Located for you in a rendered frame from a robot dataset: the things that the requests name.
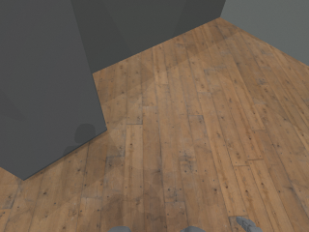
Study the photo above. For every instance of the robot right hand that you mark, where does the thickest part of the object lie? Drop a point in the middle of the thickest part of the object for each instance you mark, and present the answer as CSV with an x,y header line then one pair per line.
x,y
248,225

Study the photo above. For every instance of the fridge door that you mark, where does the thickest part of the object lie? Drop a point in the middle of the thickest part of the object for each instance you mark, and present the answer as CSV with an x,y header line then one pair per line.
x,y
48,101

